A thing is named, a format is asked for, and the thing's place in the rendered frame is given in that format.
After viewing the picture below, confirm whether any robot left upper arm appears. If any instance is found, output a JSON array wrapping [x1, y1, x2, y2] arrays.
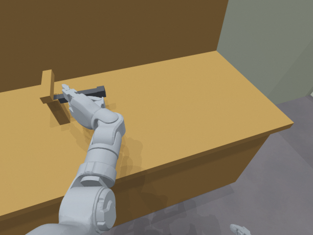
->
[[25, 186, 116, 235]]

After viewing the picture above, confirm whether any robot left hand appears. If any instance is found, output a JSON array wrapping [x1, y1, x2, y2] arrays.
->
[[62, 84, 106, 130]]

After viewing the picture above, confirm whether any left robot forearm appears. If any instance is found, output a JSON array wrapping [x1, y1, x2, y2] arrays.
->
[[59, 108, 126, 215]]

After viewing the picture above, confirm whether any robot right hand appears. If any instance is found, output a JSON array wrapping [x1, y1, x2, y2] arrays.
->
[[230, 224, 251, 235]]

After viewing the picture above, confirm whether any tap lever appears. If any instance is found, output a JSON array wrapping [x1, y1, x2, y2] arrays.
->
[[53, 86, 106, 103]]

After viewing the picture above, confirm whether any counter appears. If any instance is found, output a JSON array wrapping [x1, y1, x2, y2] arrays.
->
[[0, 0, 294, 235]]

